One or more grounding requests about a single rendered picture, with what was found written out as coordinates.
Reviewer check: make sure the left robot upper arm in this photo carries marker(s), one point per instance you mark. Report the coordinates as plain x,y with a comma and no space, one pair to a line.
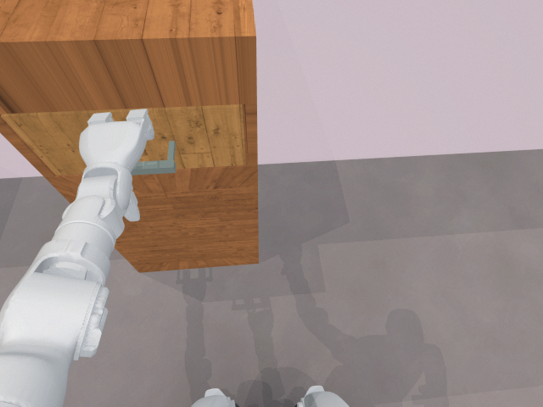
54,321

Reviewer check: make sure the robot shin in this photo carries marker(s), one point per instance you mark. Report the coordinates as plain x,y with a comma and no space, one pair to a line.
314,389
214,391

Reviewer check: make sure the drawer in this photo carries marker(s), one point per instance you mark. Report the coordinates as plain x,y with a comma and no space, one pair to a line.
205,136

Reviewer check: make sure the left robot forearm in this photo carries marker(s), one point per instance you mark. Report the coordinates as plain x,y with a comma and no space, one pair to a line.
86,237

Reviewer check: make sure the handle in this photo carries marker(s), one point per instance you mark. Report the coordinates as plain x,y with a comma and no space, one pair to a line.
157,167

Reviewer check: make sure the robot left shin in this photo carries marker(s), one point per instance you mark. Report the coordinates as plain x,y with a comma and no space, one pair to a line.
214,391

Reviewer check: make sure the left robot hand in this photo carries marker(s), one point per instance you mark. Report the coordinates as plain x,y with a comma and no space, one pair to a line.
119,142

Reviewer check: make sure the cabinet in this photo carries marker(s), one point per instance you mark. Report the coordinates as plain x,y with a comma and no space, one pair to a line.
76,55

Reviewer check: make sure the robot right shin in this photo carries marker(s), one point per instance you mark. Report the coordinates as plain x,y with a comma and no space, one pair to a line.
314,389

